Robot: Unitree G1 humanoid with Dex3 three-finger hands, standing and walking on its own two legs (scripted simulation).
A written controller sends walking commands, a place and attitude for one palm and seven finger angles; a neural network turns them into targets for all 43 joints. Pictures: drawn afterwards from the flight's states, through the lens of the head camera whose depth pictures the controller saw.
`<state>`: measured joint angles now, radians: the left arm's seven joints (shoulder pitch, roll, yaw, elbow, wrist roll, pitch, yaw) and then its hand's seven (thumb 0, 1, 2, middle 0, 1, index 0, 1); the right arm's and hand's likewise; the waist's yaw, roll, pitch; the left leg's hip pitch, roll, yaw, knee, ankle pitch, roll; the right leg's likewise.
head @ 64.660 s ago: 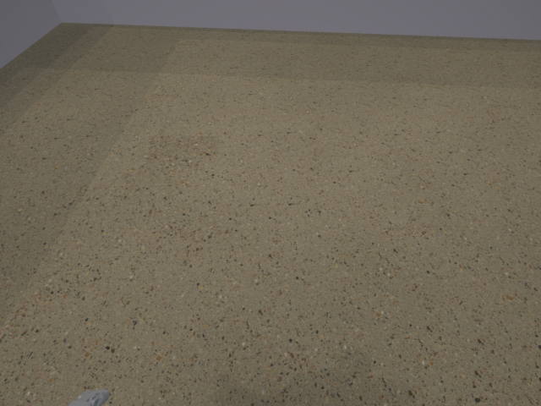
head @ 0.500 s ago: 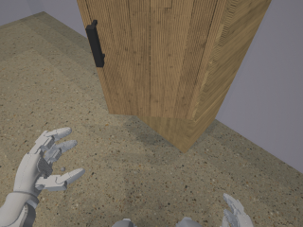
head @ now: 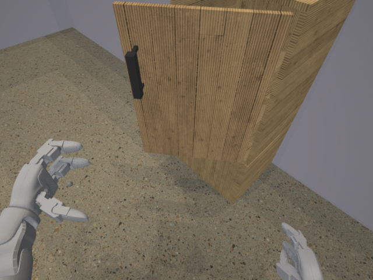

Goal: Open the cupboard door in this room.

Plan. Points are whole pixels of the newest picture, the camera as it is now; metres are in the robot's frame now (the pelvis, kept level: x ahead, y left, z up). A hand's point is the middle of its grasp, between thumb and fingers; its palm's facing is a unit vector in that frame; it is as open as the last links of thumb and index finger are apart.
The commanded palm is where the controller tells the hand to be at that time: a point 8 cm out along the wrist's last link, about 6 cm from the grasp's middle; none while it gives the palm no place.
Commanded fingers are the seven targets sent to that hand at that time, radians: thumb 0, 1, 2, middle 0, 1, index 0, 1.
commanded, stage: raise the hand with hooked fingers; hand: left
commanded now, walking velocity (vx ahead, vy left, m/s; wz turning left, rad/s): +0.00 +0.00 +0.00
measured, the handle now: (137, 72) +0.62 +0.20 +0.10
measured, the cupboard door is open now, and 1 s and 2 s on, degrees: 38 38 38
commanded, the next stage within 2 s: move the hooked fingers beside the handle in 0.78 s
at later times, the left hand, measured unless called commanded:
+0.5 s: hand (71, 158) +0.30 +0.25 +0.12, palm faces +0.00 -1.00 -0.02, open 14.0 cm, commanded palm +0.27 +0.30 +0.12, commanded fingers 0.00 -0.50 0.30 -0.30 -1.20 -0.30 -1.20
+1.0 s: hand (70, 159) +0.30 +0.26 +0.12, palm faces +0.02 -1.00 -0.01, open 14.0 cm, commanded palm +0.29 +0.30 +0.12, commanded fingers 0.00 -0.50 0.30 -0.30 -1.20 -0.30 -1.20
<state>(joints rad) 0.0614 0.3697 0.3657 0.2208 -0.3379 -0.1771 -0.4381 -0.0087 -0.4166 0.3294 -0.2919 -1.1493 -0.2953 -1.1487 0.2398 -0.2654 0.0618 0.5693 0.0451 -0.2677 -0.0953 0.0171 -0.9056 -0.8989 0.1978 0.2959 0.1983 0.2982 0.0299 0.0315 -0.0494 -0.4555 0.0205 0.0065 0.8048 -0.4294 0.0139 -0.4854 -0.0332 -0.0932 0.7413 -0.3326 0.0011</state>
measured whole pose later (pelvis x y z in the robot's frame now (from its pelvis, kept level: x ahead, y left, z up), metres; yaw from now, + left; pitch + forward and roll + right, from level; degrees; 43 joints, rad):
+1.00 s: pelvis -0.01 -0.01 +0.01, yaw +0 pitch +3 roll -1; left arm -0.18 0.42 0.43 0.48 -0.33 -0.13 -0.51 -0.01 -0.50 0.29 -0.30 -1.20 -0.30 -1.20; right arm 0.26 -0.28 0.07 0.60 0.06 -0.22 -0.12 0.02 -0.91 -0.90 0.20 0.30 0.20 0.30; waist 0.03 0.04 -0.02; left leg -0.37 0.03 0.01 0.69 -0.37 0.00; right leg -0.42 -0.02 -0.09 0.66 -0.28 -0.02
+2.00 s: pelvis +0.00 +0.00 -0.01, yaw -3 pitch +16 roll -2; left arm -0.90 0.75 0.51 1.24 -0.15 -0.26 -0.55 -0.01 -0.50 0.30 -0.30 -1.20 -0.30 -1.20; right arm 0.39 -0.31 0.06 0.61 0.03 0.00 -0.07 0.01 -0.91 -0.90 0.20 0.30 0.20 0.30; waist -0.13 -0.01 -0.05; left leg -0.69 0.04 0.03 0.84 -0.42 0.02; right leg -0.73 -0.01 -0.06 0.74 -0.29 0.00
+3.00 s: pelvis +0.02 +0.01 -0.01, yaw -4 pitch +22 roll -5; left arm -1.07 0.86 0.53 1.29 -0.05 -0.22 -0.49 -0.01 -0.50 0.30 -0.30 -1.20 -0.30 -1.20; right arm 0.44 -0.29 0.08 0.57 0.00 0.12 -0.03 0.01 -0.91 -0.90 0.20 0.30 0.20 0.30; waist -0.21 0.02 -0.07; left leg -0.82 0.07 0.01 0.90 -0.47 0.02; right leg -0.82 0.02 -0.08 0.75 -0.31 0.01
